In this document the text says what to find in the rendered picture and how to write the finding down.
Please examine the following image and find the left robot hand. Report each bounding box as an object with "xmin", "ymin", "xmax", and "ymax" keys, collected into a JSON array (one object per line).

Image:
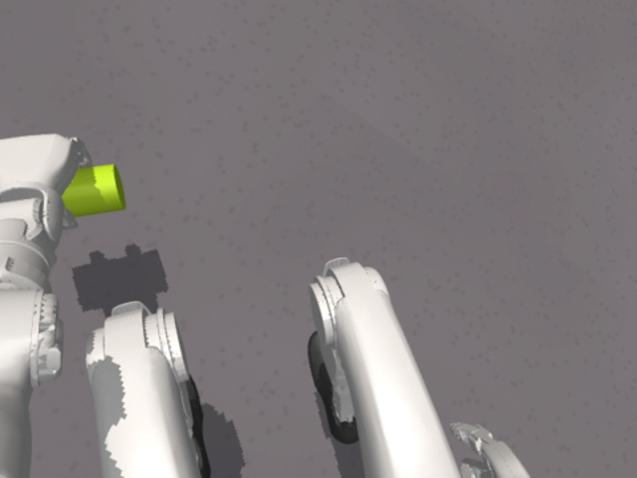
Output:
[{"xmin": 0, "ymin": 133, "xmax": 93, "ymax": 230}]

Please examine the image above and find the can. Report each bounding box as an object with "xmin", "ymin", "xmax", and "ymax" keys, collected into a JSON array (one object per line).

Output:
[{"xmin": 62, "ymin": 164, "xmax": 125, "ymax": 217}]

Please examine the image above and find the left robot arm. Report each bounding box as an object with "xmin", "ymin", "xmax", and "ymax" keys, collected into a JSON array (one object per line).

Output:
[{"xmin": 0, "ymin": 181, "xmax": 64, "ymax": 478}]

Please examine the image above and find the right robot foot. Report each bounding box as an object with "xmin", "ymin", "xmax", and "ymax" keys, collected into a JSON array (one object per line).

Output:
[{"xmin": 308, "ymin": 331, "xmax": 359, "ymax": 444}]

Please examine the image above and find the right robot hand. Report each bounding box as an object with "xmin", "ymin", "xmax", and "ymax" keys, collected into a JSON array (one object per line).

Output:
[{"xmin": 450, "ymin": 422, "xmax": 531, "ymax": 478}]

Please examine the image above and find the left robot foot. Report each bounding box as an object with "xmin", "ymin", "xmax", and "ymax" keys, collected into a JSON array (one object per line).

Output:
[{"xmin": 185, "ymin": 373, "xmax": 211, "ymax": 478}]

